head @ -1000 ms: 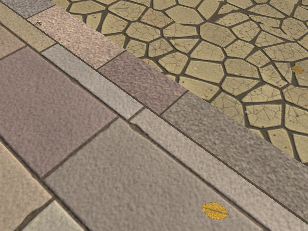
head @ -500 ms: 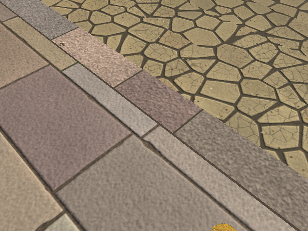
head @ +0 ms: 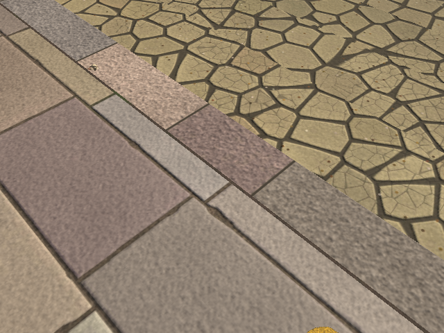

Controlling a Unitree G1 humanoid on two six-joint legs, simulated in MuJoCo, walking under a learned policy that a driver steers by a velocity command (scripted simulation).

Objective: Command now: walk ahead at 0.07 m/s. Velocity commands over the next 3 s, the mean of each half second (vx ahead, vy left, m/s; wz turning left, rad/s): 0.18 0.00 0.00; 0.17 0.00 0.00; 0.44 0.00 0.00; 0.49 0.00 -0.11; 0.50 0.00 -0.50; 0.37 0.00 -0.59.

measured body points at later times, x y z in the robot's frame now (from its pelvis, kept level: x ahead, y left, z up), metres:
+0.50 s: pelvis +0.09 +0.04 +0.01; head +0.12 +0.06 +0.46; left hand +0.23 +0.30 -0.11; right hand +0.15 -0.22 -0.11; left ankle +0.05 +0.13 -0.73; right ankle +0.12 -0.10 -0.70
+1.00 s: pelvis +0.18 +0.04 +0.00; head +0.18 +0.06 +0.45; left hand +0.26 +0.31 -0.14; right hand +0.22 -0.23 -0.12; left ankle +0.12 +0.13 -0.73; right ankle +0.16 -0.09 -0.71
